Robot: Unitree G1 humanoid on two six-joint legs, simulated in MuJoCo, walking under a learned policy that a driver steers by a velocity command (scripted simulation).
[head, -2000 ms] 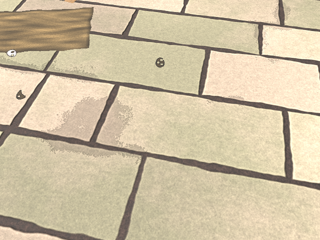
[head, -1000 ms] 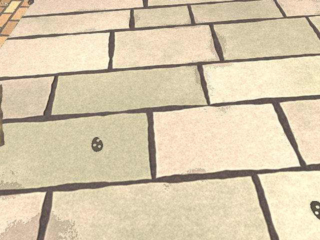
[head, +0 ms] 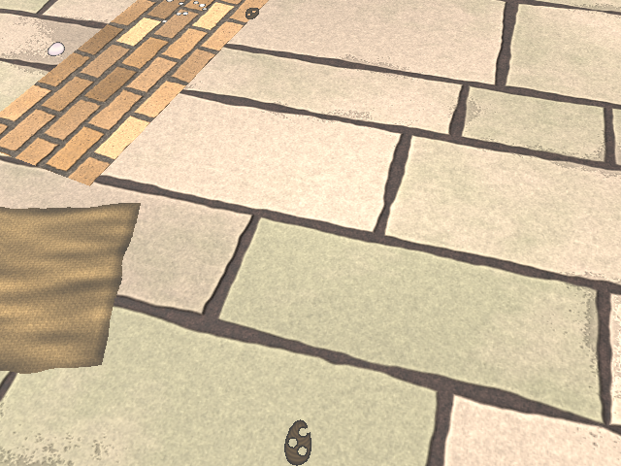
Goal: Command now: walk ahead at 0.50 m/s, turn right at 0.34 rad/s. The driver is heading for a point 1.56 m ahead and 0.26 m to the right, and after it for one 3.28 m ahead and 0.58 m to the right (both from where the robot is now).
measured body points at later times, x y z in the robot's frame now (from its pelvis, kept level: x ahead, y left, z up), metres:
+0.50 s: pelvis +0.28 +0.00 +0.00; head +0.31 +0.00 +0.45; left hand +0.33 +0.29 -0.12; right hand +0.45 -0.28 -0.07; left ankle +0.41 +0.07 -0.72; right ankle +0.10 -0.07 -0.71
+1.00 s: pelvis +0.51 -0.10 +0.01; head +0.53 -0.12 +0.46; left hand +0.80 +0.01 -0.07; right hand +0.35 -0.31 -0.13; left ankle +0.42 +0.07 -0.70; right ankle +0.55 -0.22 -0.72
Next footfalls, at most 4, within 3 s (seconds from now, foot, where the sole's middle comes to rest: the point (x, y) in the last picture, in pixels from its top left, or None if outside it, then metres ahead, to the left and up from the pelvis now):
0.48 left None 0.45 0.06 -0.76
0.96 right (433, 406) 0.58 -0.24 -0.76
1.48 left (359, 285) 0.90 -0.10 -0.76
2.04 right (402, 188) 1.23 -0.25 -0.76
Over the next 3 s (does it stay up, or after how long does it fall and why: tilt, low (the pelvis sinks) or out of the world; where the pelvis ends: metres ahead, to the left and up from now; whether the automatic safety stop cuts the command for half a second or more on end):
stays up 1.56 -0.26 0.02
